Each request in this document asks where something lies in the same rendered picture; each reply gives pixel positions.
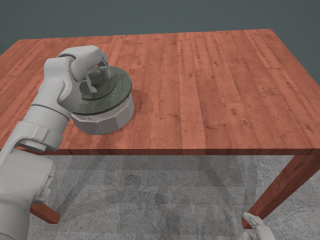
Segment lid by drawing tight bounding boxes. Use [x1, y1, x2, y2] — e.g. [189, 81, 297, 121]
[72, 66, 132, 116]

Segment robot right hand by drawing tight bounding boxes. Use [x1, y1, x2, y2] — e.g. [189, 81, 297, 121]
[239, 212, 276, 240]

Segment left robot upper arm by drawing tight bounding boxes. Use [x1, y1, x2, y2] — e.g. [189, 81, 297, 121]
[0, 148, 57, 240]

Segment knob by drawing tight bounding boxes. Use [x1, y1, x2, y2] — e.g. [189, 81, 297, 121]
[88, 72, 104, 89]

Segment table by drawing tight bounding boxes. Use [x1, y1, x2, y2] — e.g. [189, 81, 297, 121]
[0, 29, 320, 229]

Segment left robot forearm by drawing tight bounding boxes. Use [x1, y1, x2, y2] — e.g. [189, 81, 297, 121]
[0, 52, 87, 169]

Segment robot left hand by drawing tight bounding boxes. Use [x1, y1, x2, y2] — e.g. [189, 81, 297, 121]
[59, 45, 111, 96]

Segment pot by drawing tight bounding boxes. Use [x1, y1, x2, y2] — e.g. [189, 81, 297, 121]
[71, 92, 135, 135]

